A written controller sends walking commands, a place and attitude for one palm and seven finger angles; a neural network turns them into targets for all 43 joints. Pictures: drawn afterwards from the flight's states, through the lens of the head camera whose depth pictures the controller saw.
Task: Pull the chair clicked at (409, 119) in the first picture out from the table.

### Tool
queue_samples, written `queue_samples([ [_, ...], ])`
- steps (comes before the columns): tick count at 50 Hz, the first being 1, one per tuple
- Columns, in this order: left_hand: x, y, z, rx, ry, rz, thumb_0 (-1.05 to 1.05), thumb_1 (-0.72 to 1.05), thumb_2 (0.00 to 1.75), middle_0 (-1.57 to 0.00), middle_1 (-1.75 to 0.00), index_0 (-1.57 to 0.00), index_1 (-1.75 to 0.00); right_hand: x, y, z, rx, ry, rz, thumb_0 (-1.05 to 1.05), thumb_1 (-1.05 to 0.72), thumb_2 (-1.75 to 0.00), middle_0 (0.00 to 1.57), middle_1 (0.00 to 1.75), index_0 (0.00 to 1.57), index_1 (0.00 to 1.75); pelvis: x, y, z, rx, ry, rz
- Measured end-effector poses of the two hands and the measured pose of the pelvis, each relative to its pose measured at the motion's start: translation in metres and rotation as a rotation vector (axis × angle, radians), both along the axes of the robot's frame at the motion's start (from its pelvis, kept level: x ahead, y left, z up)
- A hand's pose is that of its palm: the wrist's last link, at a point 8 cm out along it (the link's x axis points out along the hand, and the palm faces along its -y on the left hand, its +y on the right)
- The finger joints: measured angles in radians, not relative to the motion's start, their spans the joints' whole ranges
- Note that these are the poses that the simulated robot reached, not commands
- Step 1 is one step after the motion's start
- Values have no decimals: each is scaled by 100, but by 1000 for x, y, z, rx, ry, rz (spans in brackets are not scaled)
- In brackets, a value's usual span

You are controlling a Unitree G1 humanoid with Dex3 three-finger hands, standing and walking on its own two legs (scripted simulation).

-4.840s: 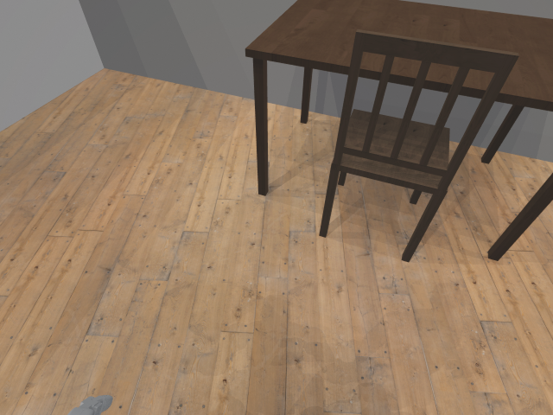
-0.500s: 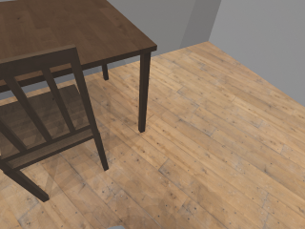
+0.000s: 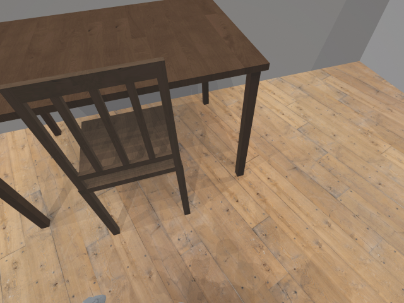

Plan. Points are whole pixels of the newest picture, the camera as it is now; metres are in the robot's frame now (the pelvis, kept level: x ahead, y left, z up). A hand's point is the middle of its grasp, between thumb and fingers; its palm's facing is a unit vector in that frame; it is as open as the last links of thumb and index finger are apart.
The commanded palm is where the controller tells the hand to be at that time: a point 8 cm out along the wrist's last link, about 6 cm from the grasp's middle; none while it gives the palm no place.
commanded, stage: turn to face it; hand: left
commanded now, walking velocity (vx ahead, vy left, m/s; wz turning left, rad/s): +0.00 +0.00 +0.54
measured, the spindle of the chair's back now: (112, 131) +0.61 +0.31 -0.07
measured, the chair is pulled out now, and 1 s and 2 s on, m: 0.00 0.00 0.00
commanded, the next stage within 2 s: take the last steps up to it in 0.34 s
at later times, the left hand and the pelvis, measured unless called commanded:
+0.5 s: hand out of the picture -0.06 +0.25 -0.18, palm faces +0.31 -0.92 -0.23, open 7.4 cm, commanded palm none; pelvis -0.02 +0.04 +0.00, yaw +14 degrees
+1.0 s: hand out of the picture +0.08 +0.20 -0.15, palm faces +0.34 -0.92 -0.22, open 7.3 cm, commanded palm none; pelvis +0.08 +0.01 +0.01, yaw +18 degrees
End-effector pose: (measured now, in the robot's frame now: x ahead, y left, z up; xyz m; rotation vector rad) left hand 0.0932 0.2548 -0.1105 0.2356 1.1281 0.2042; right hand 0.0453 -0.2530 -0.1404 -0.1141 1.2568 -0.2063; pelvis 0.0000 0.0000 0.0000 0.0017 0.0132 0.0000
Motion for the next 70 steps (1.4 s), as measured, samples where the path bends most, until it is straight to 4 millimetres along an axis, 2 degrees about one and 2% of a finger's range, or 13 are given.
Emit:
queue_samples([
  [6,-48,-11,12,6,37,103,0,91,90,-20,-30,-20,-30,13,-13,6,7,19,90,1,-91,-89,20,30,21,30,-5,-10,11,14,-12,93],
  [12,-79,-14,5,-27,53,172,0,91,90,-20,-30,-20,-30,34,-10,12,-20,38,187,1,-91,-89,20,30,20,30,-8,-7,13,30,-17,173],
  [16,-110,-6,-7,-62,92,230,0,91,90,-20,-30,-20,-30,61,10,15,-46,19,267,1,-91,-90,20,30,20,30,-12,5,9,25,-16,212],
  [20,-145,14,-31,-98,151,297,0,90,90,-20,-30,-21,-30,90,41,18,-79,-58,346,1,-91,-90,20,30,20,30,-16,26,-4,-1,-12,245],
  [25,-169,36,-34,-104,217,338,0,91,90,-20,-30,-20,-30,99,75,35,-85,-123,391,1,-91,-89,20,30,20,30,-21,38,3,-5,-21,252],
  [30,-165,46,-22,-105,187,330,0,91,90,-19,-30,-20,-30,89,94,38,-53,-126,391,1,-91,-89,20,30,21,30,-16,47,13,-13,-24,268],
  [34,-152,45,-15,-101,163,320,0,91,90,-19,-30,-20,-30,69,96,30,-21,-80,361,0,-91,-89,20,30,21,30,-6,48,16,0,-21,278],
  [42,-90,27,-7,-93,125,277,0,91,90,-19,-30,-20,-30,21,60,7,0,130,274,0,-92,-89,20,30,21,30,28,36,12,30,-13,284],
  [47,-47,6,-11,-75,71,275,0,91,90,-19,-30,-20,-30,14,33,-10,11,266,252,1,-91,-89,20,30,21,30,61,18,1,21,-20,297],
  [51,-43,-13,-6,-85,71,348,0,92,90,-20,-30,-20,-30,50,26,-2,10,272,282,1,-91,-89,20,30,20,30,88,11,9,23,-27,310],
  [57,-54,-41,-7,-135,218,381,0,93,90,-20,-30,-20,-30,144,37,5,12,121,304,1,-91,-89,20,30,20,30,126,13,16,13,-21,314],
  [64,-49,-67,-18,-229,335,428,0,92,90,-20,-30,-20,-30,246,84,6,38,4,374,1,-91,-90,19,30,20,30,170,29,11,-11,-12,314],
  [70,-30,-58,-37,-285,403,469,0,91,90,-20,-30,-20,-30,318,139,0,45,-84,436,1,-91,-90,20,30,20,30,212,57,-5,-23,-19,310],
])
